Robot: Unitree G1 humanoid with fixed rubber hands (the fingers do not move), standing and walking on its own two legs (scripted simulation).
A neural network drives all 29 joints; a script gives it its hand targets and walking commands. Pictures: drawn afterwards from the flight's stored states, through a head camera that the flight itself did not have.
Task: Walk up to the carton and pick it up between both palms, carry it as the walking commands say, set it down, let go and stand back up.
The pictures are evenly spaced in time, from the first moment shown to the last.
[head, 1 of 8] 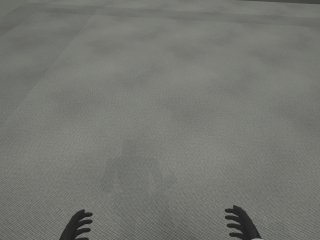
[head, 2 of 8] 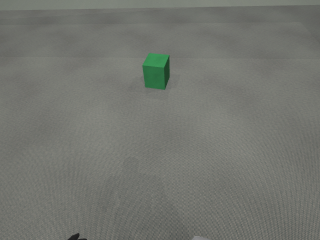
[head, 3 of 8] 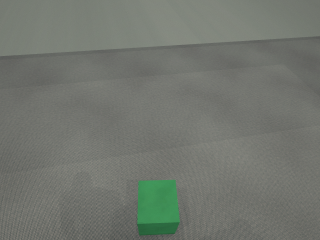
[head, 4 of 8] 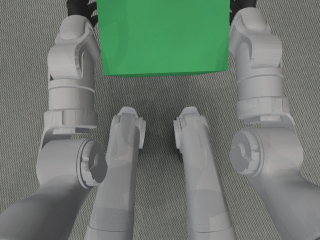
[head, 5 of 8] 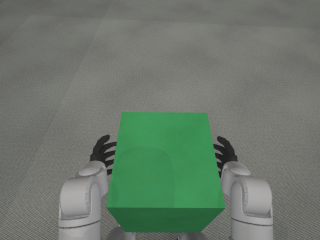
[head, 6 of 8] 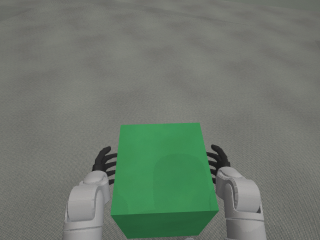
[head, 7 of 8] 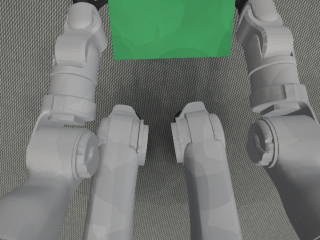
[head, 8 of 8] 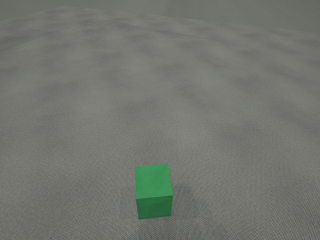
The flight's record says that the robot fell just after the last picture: no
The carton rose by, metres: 0.66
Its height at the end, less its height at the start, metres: +0.00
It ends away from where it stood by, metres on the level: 1.73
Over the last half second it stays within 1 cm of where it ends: yes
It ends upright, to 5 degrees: yes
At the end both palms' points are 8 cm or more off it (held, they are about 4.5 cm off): yes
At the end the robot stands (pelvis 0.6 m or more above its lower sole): yes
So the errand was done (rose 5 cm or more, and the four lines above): yes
